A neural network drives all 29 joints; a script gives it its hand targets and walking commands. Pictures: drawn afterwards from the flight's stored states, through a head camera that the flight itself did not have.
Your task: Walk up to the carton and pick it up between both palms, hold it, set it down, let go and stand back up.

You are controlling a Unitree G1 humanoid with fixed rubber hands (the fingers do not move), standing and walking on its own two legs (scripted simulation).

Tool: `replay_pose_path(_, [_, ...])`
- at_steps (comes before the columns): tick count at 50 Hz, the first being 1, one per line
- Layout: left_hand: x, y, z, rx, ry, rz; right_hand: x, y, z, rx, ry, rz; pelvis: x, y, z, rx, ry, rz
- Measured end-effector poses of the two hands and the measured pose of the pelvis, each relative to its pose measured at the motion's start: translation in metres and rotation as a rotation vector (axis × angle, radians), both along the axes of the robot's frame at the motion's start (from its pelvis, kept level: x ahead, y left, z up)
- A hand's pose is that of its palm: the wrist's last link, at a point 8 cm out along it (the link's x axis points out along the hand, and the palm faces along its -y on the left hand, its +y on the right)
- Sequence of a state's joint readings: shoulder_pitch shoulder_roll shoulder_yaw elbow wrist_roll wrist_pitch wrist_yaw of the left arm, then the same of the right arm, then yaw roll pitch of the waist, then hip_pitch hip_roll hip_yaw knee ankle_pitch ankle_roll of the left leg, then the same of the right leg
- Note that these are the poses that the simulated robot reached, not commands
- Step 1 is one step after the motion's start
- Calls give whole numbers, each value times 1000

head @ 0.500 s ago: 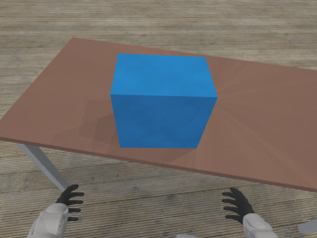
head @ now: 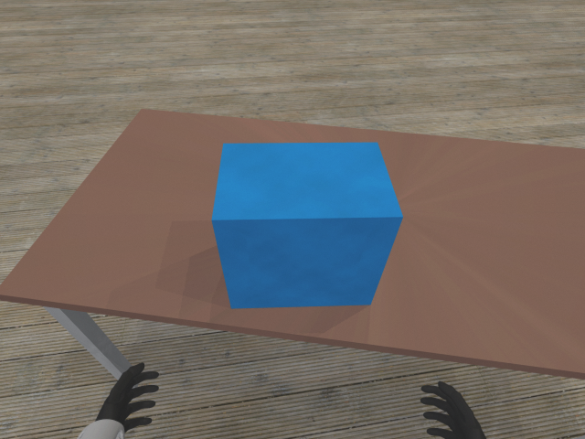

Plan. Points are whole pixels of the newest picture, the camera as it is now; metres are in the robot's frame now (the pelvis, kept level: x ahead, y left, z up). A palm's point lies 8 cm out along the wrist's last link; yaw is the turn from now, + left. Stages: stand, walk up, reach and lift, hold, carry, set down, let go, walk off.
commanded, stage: reach and lift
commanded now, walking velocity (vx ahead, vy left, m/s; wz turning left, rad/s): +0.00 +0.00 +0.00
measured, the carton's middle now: (301, 228) +0.47 -0.04 -0.01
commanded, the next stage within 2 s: none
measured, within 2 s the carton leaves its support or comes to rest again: neither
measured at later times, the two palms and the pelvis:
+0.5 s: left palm (113, 434) +0.17 +0.23 -0.05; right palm (477, 421) +0.16 -0.25 -0.05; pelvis -0.01 +0.00 +0.01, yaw +0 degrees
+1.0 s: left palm (117, 402) +0.20 +0.23 -0.03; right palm (466, 377) +0.21 -0.25 -0.04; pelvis +0.00 -0.01 +0.00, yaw +1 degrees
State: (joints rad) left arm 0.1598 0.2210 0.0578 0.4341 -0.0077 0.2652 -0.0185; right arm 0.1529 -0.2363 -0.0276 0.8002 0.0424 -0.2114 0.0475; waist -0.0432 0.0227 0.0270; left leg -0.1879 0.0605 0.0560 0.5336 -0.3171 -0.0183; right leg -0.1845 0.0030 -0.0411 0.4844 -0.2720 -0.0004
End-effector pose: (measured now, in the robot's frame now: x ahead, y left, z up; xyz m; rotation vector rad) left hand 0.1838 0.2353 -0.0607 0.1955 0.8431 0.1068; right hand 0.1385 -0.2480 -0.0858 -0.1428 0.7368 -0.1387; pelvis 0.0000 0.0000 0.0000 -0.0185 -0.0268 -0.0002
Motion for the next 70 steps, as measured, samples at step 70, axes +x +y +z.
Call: replay_pose_path(70, [94, -18, 56, -144, -559, 14, 130, -15, 89, 80, -479, -7, -2, -5, 0, 14, 59, -5])
